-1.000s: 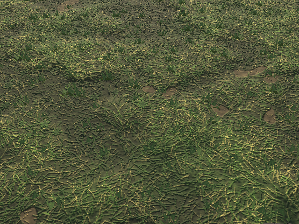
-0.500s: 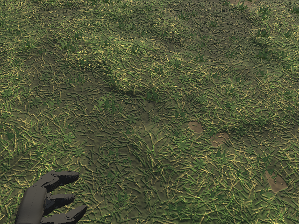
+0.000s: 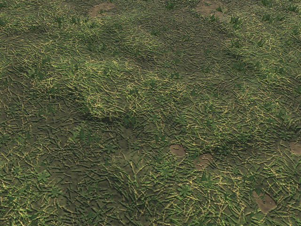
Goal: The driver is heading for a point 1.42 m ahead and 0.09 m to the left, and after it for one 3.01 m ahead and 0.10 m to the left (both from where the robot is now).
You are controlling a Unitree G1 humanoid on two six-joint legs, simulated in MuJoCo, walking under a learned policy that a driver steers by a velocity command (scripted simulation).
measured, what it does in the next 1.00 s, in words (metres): steps on the spot: right foot, then left foot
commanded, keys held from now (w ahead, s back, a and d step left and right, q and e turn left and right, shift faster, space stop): shift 0.18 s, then q+shift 0.48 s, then shift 0.12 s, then e+shift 0.22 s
